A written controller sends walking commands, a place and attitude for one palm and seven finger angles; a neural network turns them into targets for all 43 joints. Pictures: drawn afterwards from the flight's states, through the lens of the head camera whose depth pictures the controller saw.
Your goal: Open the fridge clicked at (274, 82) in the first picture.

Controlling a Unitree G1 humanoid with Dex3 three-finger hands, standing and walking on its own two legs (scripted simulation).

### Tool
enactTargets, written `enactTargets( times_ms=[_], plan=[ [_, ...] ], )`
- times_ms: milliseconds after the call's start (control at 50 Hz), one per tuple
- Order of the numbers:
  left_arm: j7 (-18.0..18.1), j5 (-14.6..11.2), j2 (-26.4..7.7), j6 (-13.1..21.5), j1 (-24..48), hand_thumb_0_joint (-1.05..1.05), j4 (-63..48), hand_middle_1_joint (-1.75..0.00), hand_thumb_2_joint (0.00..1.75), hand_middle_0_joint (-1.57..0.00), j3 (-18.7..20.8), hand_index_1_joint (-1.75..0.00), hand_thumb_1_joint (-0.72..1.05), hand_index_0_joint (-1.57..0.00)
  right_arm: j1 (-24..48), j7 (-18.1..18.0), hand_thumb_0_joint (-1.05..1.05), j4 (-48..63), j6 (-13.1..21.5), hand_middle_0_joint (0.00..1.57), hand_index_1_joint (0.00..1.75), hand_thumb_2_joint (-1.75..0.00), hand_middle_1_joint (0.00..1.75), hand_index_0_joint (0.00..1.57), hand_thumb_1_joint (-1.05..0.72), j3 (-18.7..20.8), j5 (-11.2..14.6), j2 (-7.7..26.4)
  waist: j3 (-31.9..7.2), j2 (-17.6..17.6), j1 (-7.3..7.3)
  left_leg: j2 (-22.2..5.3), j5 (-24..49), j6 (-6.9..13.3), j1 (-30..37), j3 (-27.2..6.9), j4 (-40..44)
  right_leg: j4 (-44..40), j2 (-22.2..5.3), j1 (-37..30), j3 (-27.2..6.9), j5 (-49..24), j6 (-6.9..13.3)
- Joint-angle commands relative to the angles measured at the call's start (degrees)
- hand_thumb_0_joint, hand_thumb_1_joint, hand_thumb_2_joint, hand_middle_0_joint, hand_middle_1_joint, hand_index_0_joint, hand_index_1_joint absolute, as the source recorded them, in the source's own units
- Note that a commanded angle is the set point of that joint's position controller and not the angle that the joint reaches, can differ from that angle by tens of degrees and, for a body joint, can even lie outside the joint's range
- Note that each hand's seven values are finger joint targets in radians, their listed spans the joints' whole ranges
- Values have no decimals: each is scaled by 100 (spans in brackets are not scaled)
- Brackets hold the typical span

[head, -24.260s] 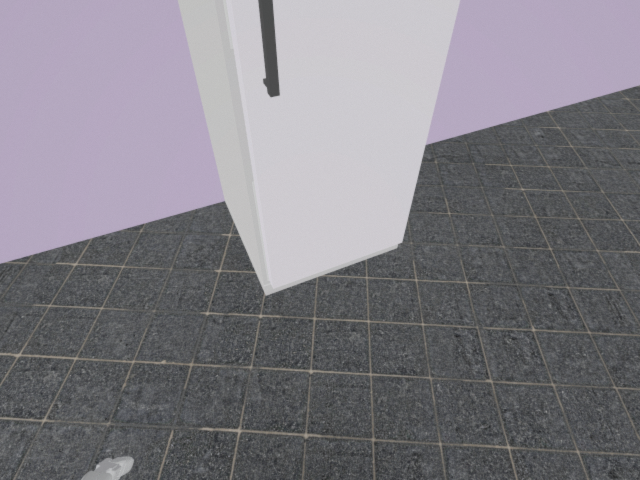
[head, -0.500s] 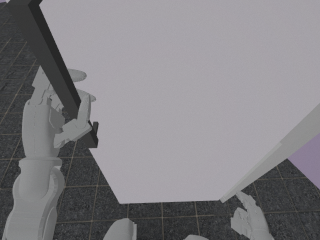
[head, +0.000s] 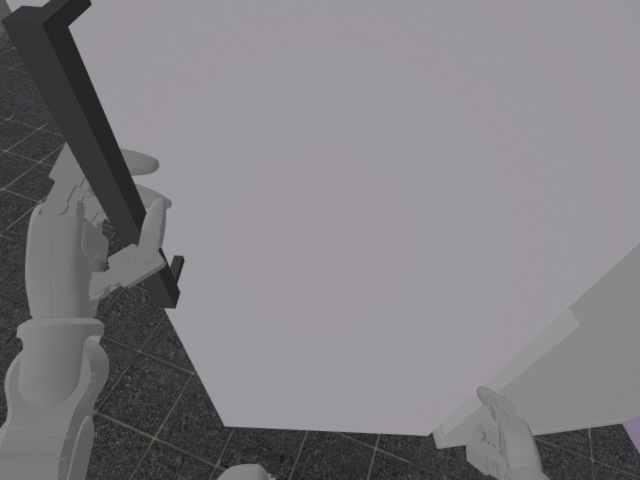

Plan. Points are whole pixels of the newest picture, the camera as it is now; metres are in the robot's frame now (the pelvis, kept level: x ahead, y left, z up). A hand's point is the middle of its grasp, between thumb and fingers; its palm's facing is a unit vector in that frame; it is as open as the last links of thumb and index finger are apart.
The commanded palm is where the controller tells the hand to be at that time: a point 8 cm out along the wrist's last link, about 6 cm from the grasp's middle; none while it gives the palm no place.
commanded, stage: stop walking and hold the door back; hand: left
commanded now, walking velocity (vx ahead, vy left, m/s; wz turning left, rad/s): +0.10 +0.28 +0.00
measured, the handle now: (133, 190) +0.30 +0.19 +0.24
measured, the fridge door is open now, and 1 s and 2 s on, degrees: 81 78 77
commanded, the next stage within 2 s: loosen the grip on the handle in 1.88 s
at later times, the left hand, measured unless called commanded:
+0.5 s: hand (150, 224) +0.28 +0.17 +0.22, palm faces +0.26 -0.94 -0.24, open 5.7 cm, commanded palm +0.27 +0.24 +0.20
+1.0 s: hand (161, 207) +0.30 +0.17 +0.23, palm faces +0.22 -0.97 -0.10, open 5.2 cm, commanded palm +0.29 +0.24 +0.20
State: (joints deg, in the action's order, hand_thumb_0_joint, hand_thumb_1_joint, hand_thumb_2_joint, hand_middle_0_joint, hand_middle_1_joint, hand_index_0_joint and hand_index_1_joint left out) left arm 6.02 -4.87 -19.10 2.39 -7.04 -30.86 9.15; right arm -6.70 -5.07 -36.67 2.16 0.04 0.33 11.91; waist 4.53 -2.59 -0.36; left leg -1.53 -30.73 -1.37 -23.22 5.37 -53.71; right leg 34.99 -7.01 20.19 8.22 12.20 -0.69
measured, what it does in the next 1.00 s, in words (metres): walks backwards: left foot, then left foot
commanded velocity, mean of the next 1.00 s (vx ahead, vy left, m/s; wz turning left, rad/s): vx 0.21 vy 0.03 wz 0.00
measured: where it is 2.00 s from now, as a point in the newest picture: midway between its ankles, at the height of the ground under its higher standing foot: outside the picture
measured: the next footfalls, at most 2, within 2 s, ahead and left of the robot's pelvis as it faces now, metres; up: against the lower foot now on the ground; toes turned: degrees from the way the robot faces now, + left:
left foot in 0.06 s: +0.03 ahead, +0.09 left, +0.00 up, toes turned +7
left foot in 0.54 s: -0.10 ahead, +0.11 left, +0.00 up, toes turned +8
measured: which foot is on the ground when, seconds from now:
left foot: up 0.00-0.04, down 0.06-0.24, up 0.26-0.52, down 0.54-0.80, up 0.82-1.00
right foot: down 0.00-0.56, up 0.58-0.78, down 0.80-1.00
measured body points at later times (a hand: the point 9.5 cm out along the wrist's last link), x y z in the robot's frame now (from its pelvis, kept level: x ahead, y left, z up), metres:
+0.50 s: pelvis -0.14 -0.03 +0.01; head -0.14 -0.05 +0.46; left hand +0.26 +0.22 +0.23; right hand +0.00 -0.29 -0.10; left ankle -0.14 +0.11 -0.69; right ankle +0.01 -0.14 -0.72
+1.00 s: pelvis -0.18 -0.02 +0.01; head -0.19 -0.03 +0.46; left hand +0.28 +0.22 +0.23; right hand -0.14 -0.31 -0.11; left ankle -0.13 +0.10 -0.69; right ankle -0.12 -0.14 -0.72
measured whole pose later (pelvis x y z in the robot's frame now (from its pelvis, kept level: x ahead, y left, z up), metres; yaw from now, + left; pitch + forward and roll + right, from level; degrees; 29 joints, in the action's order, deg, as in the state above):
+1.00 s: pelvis -0.18 -0.02 +0.01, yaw -2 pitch -5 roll +1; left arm 1.9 -0.6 -26.6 5.8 59.9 69.5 16.9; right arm -17.4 -6.3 -47.6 5.6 0.2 2.1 17.0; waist 3.7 -0.6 -4.8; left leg -2.8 -25.7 0.4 -23.0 5.3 -50.8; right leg 33.0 -2.5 16.2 2.9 13.0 1.8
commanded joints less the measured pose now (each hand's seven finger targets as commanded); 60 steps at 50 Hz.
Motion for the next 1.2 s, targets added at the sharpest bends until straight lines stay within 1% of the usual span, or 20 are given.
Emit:
enactTargets(
  times_ms=[0, 60, 180, 200, 220, 240, 260, 300, 480, 500, 540, 560, 600, 740, 780, 800, 1000, 1060, 1080, 1180],
  plan=[
    [312, 125, -853, 395, 2688, 0, 181, -140, 90, -45, 656, -140, 90, -45, 348, -173, 0, 746, 225, 20, 30, -90, 30, 20, -90, 74, 32, 512, -1934, -289, -10, 132, 1108, 216, 1388, -100, 2458, -458, -1231, -643, -1273, -1609, 404],
    [308, 148, -535, 449, 3870, 0, 836, -140, 90, -45, -21, -140, 90, -45, 467, -141, 0, 923, 120, 20, 30, -90, 30, 20, -90, 41, 126, 799, -1316, 2170, 103, -1955, 3928, 1226, 1669, -2449, 3348, 1762, 326, 849, -516, 1889, -199],
    [235, 190, -901, 287, 5466, 0, 3265, -140, 90, -45, 112, -140, 90, -45, 418, -126, 0, 662, -29, 20, 30, -90, 30, 20, -90, 83, 253, 870, -1126, 846, 273, -764, -597, 673, -563, -860, 2672, 257, 475, -1301, -532, 1068, -78],
    [238, 201, -1063, 244, 5768, 0, 3560, -140, 90, -45, 168, -140, 90, -45, 452, -123, 0, 666, -60, 20, 30, -90, 30, 20, -90, 133, 244, 837, -961, -14, 300, -120, -928, 407, -923, -396, 1406, -890, 66, -1209, -1312, 1947, 197],
    [219, 167, -1194, 146, 5912, 0, 3921, -140, 90, -45, 164, -140, 90, -45, 472, -110, 0, 678, -93, 20, 30, -90, 30, 20, -90, 183, 218, 764, -609, -1778, 294, 455, -480, 133, -1169, -235, -550, -2339, -1083, -502, -3682, 3509, 774],
    [230, 79, -1351, 94, 6131, 0, 4169, -140, 90, -45, 279, -140, 90, -45, 642, -121, 0, 639, -68, 20, 30, -90, 30, 20, -90, 198, 160, 965, -509, -1622, 327, 306, 203, 25, -1048, -929, -1763, -3039, -1880, 293, -4750, 3975, 986],
    [172, 69, -1699, 171, 6692, 0, 4146, -140, 90, -45, 588, -140, 90, -45, 421, -140, 0, 358, -15, 20, 30, -90, 30, 20, -90, 197, 66, 992, -855, -813, 153, 167, 716, -62, -595, -1030, -1943, -2515, -1608, 411, -3927, 2800, 891],
    [120, 190, -1830, 235, 6732, 0, 4696, -140, 90, -45, 676, -140, 90, -45, 320, -129, 0, 286, 22, 20, 30, -90, 30, 20, -90, 118, 104, 739, -1302, -1011, 16, 220, 967, 6, -640, -710, -1755, -2300, -1069, 104, -3053, 3760, 606],
    [-27, 270, -2263, 603, 7791, 0, 5797, -140, 90, -45, 892, -140, 90, -45, -171, -197, 0, 31, 148, 20, 30, -90, 30, 20, -90, 156, 172, 887, -2279, -1119, 18, 607, 234, 334, 1663, 649, 2836, -1540, -354, -857, -1440, 2239, 251],
    [-70, 290, -2179, 709, 7973, 0, 5851, -140, 90, -45, 832, -140, 90, -45, -269, -194, 0, 30, 176, 20, 30, -90, 30, 20, -90, 182, 172, 1005, -2298, -410, -35, 310, 173, 495, 2064, 355, 3313, -923, -54, -582, -1123, 2068, 140],
    [-88, 214, -1953, 784, 8553, 0, 6027, -140, 90, -45, 743, -140, 90, -45, -245, -238, 0, 49, 216, 20, 30, -90, 30, 20, -90, 229, 179, 1281, -1627, 1935, -87, -1786, 416, 1338, 2589, -2421, 4130, 1769, 904, 1319, -113, 1427, -142],
    [-63, 275, -2153, 711, 9089, 0, 6098, -140, 90, -45, 858, -140, 90, -45, -288, -219, 0, 29, 197, 20, 30, -90, 30, 20, -90, 267, 210, 1255, -1515, 1302, -2, -2061, 1522, 1552, 2412, -2610, 4222, 2683, 749, 1632, -668, 1192, -18],
    [-199, 359, -1644, 671, 8971, 0, 6984, -140, 90, -45, 397, -140, 90, -45, -293, -55, 0, -35, 147, 20, 30, -90, 30, 20, -90, 301, 320, 1358, -1575, 746, 51, -2007, -180, 1372, 1531, -2357, 4134, 2764, 338, 1328, -1108, 742, 20],
    [-176, 317, -2048, 608, 9358, 0, 8458, -140, 90, -45, 541, -140, 90, -45, -784, -179, 0, -300, 229, 20, 30, -90, 30, 20, -90, 244, 290, 1458, -1553, 773, 94, -1215, -256, 578, 309, -836, 2701, -665, 628, -1511, -440, 1216, 154],
    [-123, 376, -2549, 550, 9348, 0, 8771, -140, 90, -45, 851, -140, 90, -45, -879, -161, 0, -309, 266, 20, 30, -90, 30, 20, -90, 349, 288, 1359, -1561, -1098, 86, -240, -247, 151, -1288, 84, 403, -1975, -856, -2413, -2900, 2644, 913],
    [-98, 409, -2857, 532, 9391, 0, 8688, -140, 90, -45, 1131, -140, 90, -45, -831, -221, 0, -295, 345, 20, 30, -90, 30, 20, -90, 451, 278, 1458, -1249, -1416, 140, -215, -325, 80, -1657, -381, -674, -2504, -1654, -2076, -3825, 2309, 1277],
    [-273, 406, -2693, 858, 9385, 0, 9046, -140, 90, -45, 954, -140, 90, -45, -1082, -196, 0, -585, 667, 20, 30, -90, 30, 20, -90, 261, 122, 1338, -1402, -516, -199, -29, 986, 170, 1725, 286, 1829, -1284, -294, 439, -1070, 2708, 544],
    [-329, 300, -2215, 983, 9853, 0, 8512, -140, 90, -45, 649, -140, 90, -45, -919, -112, 0, -365, 646, 20, 30, -90, 30, 20, -90, 301, 139, 1657, -1115, 1516, -66, -1673, 294, 931, 1499, -2681, 3915, 1049, 779, 909, -514, 1562, 29],
    [-317, 225, -2129, 912, 10075, 0, 8372, -140, 90, -45, 585, -140, 90, -45, -854, -103, 0, -256, 592, 20, 30, -90, 30, 20, -90, 256, 182, 1520, -977, 1212, -33, -1903, 1425, 1183, 1312, -2916, 4094, 1660, 758, 864, -723, 1442, 14],
    [-269, 390, -2546, 848, 8921, 0, 8352, -140, 90, -45, 1003, -140, 90, -45, -955, -102, 0, -219, 488, 20, 30, -90, 30, 20, -90, 295, 229, 1470, -1681, 865, 140, -801, 2332, 431, 683, -685, 2130, -939, 350, -1313, -912, 295, 62]
  ],
)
